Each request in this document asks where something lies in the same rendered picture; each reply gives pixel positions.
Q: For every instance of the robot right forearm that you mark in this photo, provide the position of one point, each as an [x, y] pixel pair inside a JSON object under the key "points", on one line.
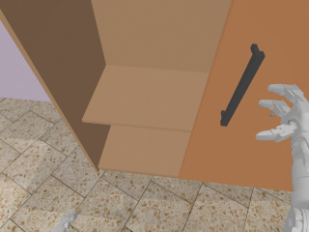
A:
{"points": [[300, 171]]}

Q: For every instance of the robot right hand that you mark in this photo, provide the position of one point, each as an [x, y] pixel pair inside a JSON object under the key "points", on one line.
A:
{"points": [[299, 113]]}

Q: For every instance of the robot right upper arm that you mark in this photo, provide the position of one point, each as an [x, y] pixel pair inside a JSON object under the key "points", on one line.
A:
{"points": [[297, 220]]}

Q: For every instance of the handle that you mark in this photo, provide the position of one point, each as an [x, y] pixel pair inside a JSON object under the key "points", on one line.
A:
{"points": [[249, 73]]}

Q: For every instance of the robot left hand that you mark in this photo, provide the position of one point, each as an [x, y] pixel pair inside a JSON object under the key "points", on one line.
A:
{"points": [[65, 222]]}

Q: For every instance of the wardrobe door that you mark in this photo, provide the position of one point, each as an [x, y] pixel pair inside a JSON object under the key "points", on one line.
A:
{"points": [[232, 155]]}

